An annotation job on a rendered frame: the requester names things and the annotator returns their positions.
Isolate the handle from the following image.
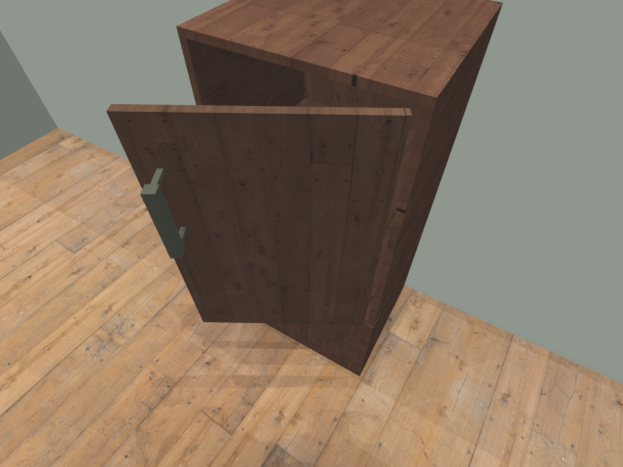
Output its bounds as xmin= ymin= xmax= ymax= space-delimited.
xmin=140 ymin=168 xmax=187 ymax=259

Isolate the cupboard door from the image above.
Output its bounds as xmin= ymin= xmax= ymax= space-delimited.
xmin=106 ymin=104 xmax=412 ymax=325

